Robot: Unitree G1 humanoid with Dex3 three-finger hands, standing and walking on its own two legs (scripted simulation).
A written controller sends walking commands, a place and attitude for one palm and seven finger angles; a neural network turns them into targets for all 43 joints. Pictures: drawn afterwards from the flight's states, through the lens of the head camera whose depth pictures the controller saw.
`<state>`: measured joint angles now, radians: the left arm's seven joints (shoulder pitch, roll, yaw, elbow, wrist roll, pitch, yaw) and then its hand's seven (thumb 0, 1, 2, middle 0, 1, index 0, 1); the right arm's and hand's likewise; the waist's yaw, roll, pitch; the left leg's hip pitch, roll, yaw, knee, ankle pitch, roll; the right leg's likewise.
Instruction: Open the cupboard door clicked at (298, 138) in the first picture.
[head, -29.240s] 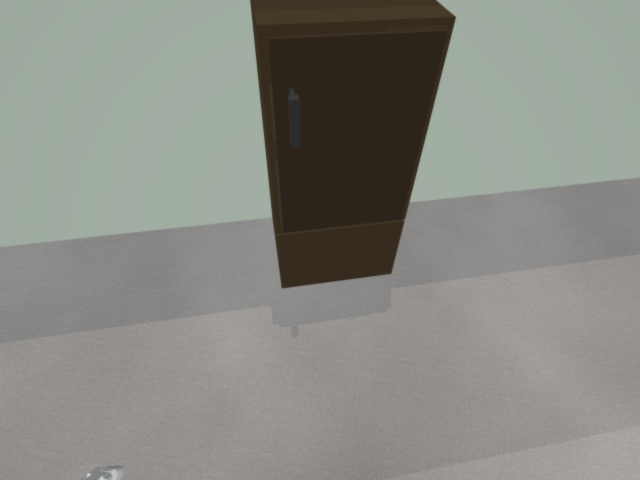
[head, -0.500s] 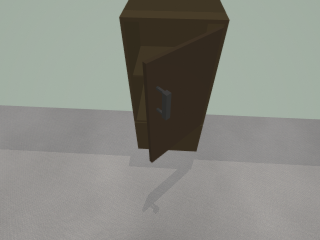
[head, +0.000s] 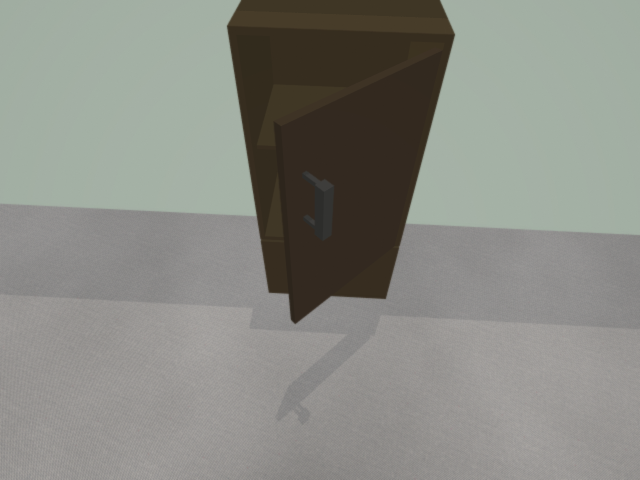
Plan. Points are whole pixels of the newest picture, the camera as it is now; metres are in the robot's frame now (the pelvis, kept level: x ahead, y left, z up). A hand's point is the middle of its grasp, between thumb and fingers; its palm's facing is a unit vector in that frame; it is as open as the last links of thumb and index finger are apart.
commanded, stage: look to check the result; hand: left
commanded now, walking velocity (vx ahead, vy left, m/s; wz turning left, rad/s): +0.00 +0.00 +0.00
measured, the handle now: (315, 205) +0.56 +0.04 -0.01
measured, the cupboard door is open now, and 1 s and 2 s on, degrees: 46 46 46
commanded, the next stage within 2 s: walk to a spot facing it in 0.38 s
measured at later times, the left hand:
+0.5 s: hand out of the picture +0.00 +0.15 -0.18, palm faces +0.06 -0.98 -0.17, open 7.4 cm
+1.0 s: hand out of the picture +0.08 +0.17 -0.17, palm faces -0.13 -0.95 -0.29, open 7.4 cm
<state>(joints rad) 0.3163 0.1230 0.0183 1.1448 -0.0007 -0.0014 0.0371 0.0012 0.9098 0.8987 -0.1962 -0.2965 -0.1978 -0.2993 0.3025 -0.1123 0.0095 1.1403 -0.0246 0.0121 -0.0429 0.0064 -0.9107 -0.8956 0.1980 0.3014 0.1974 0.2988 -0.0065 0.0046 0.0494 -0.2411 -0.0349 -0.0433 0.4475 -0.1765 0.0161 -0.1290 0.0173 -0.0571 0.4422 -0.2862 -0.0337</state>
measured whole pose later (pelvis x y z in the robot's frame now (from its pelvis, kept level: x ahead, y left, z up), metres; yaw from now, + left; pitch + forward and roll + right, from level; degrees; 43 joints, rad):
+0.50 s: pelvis +0.02 -0.01 +0.00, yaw +0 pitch -2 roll +0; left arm 0.31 0.12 0.01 1.14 0.00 -0.01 0.04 0.00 0.91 0.90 -0.20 -0.30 -0.20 -0.30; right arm 0.27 -0.13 0.01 1.15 -0.02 0.00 -0.05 0.01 -0.92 -0.90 0.20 0.30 0.20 0.30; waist 0.00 0.00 0.05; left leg -0.20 -0.03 -0.05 0.43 -0.19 0.01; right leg -0.09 0.02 -0.06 0.41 -0.30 -0.04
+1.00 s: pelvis +0.00 -0.04 -0.02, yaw -13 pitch +0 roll +2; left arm 0.23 0.20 0.09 0.98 0.02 0.03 0.00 0.00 0.91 0.90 -0.20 -0.30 -0.20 -0.30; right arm 0.22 -0.20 -0.05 1.00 -0.03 0.04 -0.05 0.01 -0.91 -0.90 0.20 0.30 0.20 0.30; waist 0.02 0.03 0.08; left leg -0.34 0.08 0.11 0.72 -0.40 -0.03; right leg -0.29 0.03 -0.02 0.65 -0.35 -0.05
